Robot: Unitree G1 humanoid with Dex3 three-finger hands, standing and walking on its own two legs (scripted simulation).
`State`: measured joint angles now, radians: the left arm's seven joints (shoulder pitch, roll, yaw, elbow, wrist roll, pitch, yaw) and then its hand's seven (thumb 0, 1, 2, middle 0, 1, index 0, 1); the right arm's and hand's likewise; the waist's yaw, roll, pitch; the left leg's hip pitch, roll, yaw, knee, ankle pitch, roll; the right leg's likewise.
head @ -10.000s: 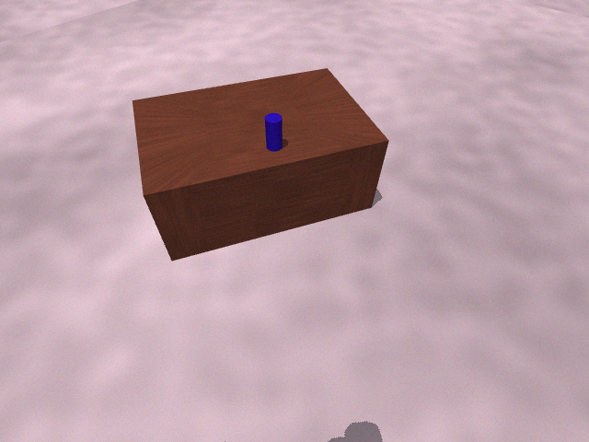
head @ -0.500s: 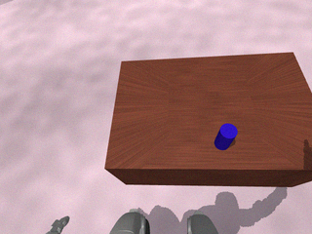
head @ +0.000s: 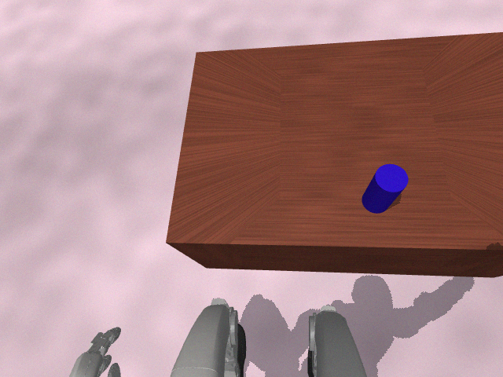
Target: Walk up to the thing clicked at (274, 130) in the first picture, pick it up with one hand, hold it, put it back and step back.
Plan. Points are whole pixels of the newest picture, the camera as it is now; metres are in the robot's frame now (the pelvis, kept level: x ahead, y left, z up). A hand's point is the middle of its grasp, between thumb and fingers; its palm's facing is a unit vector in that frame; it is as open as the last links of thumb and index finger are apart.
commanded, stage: approach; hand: right
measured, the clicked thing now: (382, 190) +0.46 -0.24 -0.20
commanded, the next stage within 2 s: close in in 0.28 s
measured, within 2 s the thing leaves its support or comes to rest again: neither
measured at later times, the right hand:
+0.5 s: hand (432, 219) +0.39 -0.32 -0.20, palm faces +0.19 +0.98 +0.02, open 17.3 cm
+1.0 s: hand (397, 203) +0.43 -0.26 -0.20, palm faces +0.23 +0.97 +0.00, open 17.3 cm
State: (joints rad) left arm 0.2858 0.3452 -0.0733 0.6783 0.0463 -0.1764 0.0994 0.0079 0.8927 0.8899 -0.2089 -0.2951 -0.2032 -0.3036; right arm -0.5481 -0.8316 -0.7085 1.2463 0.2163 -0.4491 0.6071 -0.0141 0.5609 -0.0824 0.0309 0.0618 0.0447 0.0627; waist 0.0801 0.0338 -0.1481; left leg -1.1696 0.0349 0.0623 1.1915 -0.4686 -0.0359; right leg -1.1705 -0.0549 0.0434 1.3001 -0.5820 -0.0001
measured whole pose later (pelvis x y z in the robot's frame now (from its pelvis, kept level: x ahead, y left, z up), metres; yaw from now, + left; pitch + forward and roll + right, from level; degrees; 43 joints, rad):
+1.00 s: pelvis -0.06 +0.01 -0.21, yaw +1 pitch +36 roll +4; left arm 0.19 0.30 -0.01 0.65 0.06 -0.05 -0.02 0.01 0.92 0.87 -0.21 -0.30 -0.22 -0.29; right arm -0.78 -0.51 -0.58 0.95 0.11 -0.45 0.24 -0.02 0.49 -0.05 0.05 0.05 0.05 0.05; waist 0.12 -0.01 -0.17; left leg -2.00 0.06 0.03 1.97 -0.59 -0.02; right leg -1.98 -0.02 0.08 2.07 -0.71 0.01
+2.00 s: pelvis -0.06 +0.01 -0.21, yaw +0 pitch +36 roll +4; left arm 0.19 0.29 0.00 0.64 0.06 0.02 -0.02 0.01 0.91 0.87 -0.20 -0.29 -0.21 -0.29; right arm -0.83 -0.47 -0.53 0.95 0.08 -0.46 0.14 -0.01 0.15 -0.41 0.94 0.66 0.94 0.67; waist 0.13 -0.01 -0.16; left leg -1.99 0.07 0.02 1.97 -0.61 -0.03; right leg -1.97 -0.01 0.06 2.06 -0.72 0.01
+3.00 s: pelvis -0.04 +0.01 -0.14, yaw +0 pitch +35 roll +4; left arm 0.22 0.29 0.02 0.64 0.05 0.00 0.00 0.01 0.91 0.88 -0.20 -0.29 -0.21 -0.29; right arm -0.78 -0.45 -0.50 0.89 0.09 -0.40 0.13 -0.01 0.32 -1.09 0.81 1.11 0.81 1.11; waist 0.12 -0.01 -0.17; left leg -1.75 0.05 0.03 1.73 -0.58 -0.03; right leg -1.73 -0.03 0.05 1.82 -0.69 0.00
